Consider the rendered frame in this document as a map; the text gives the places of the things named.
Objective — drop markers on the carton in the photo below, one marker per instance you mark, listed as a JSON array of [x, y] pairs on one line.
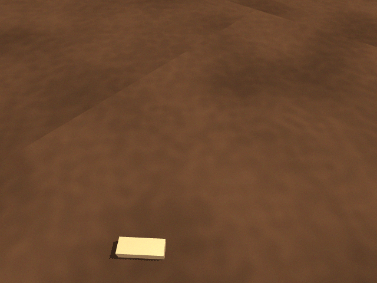
[[147, 248]]

